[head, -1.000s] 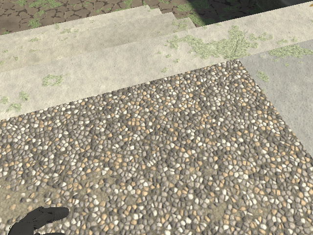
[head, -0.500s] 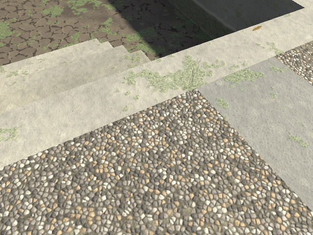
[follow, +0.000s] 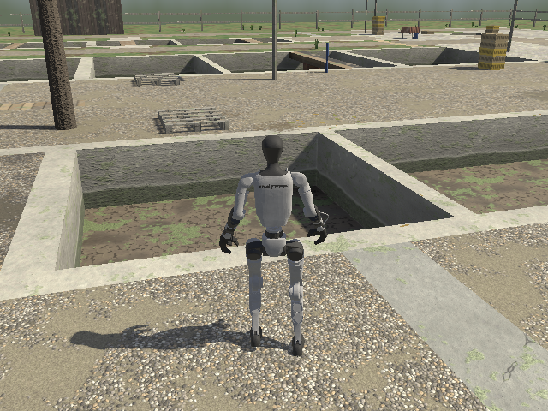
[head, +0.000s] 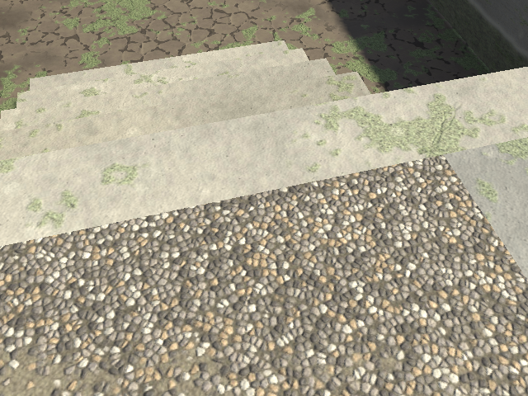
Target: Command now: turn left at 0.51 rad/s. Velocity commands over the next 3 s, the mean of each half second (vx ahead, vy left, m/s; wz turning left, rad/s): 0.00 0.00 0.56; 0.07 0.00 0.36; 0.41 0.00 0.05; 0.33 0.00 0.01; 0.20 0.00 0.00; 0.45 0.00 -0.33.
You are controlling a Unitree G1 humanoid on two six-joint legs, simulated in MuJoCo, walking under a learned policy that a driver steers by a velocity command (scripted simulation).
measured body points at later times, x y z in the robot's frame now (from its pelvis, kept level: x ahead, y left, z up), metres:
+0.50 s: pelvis +0.00 +0.03 +0.01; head +0.03 +0.04 +0.45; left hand +0.09 +0.34 -0.09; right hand +0.23 -0.20 -0.07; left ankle +0.01 +0.12 -0.73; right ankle +0.05 -0.12 -0.71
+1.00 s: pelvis +0.00 +0.04 +0.00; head +0.01 +0.06 +0.45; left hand -0.03 +0.33 -0.12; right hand +0.25 -0.13 -0.09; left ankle -0.08 +0.12 -0.73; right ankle +0.05 -0.10 -0.71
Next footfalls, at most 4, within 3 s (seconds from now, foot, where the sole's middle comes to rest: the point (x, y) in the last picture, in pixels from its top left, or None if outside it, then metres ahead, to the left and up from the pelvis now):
0.06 left None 0.05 0.12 -0.77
0.56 right None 0.09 -0.08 -0.77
0.94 left None -0.04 0.14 -0.77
1.40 right None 0.35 0.07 -0.77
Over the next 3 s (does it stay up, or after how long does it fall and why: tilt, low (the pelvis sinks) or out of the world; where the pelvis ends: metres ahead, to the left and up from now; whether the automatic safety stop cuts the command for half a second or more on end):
stays up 0.78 0.34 -0.02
